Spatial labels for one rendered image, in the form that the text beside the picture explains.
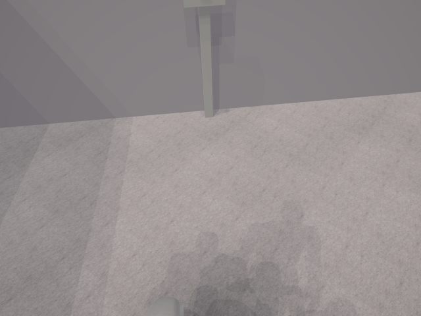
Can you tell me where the robot left thigh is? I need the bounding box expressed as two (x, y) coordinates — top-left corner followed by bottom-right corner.
(145, 297), (184, 316)

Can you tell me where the panel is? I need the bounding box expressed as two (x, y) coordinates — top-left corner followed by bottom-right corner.
(183, 0), (226, 118)

